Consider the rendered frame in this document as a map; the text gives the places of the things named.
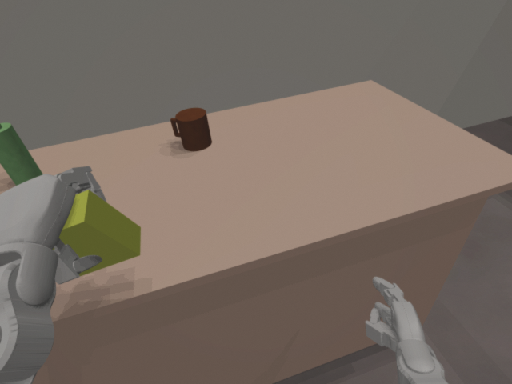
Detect table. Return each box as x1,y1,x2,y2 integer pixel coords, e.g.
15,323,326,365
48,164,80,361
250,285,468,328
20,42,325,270
0,80,512,384

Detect right robot forearm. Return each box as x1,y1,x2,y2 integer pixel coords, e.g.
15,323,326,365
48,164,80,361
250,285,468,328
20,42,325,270
395,339,449,384

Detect robot right hand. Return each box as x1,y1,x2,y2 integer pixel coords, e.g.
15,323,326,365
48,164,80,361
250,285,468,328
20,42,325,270
366,277,426,352

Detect sponge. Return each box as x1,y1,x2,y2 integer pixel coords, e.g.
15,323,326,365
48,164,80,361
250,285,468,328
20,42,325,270
53,190,141,276

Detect left robot forearm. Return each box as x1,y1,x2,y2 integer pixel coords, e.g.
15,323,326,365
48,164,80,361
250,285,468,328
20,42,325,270
0,242,58,384

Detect robot left hand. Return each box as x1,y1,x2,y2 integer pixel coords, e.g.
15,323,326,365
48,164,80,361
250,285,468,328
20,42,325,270
0,166,106,284

